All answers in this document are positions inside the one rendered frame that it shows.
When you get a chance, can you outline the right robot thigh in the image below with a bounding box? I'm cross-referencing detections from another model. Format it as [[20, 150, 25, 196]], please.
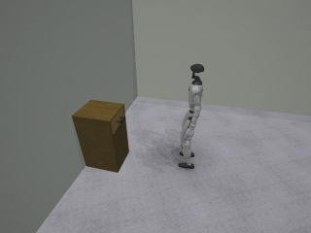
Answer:
[[182, 111, 190, 137]]

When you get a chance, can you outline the robot head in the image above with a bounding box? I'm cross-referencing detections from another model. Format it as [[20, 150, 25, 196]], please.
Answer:
[[190, 64, 204, 85]]

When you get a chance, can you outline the handle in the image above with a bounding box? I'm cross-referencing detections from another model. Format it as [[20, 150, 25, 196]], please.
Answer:
[[117, 116, 126, 123]]

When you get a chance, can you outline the left robot upper arm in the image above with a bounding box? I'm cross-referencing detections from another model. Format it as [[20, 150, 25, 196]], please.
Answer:
[[191, 85, 202, 111]]

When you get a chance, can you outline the left robot forearm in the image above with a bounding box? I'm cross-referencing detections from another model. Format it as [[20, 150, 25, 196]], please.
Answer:
[[189, 107, 200, 129]]

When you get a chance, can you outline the left robot hand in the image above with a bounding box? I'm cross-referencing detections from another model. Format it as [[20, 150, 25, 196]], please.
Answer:
[[184, 128, 194, 142]]

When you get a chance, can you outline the cabinet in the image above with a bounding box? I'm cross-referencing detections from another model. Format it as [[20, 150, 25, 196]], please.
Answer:
[[72, 99, 129, 173]]

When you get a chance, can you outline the drawer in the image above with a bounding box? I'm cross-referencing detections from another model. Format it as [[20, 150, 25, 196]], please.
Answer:
[[111, 106, 124, 134]]

